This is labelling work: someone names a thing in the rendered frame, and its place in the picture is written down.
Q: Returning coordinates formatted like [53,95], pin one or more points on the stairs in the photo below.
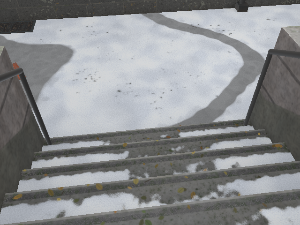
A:
[216,173]

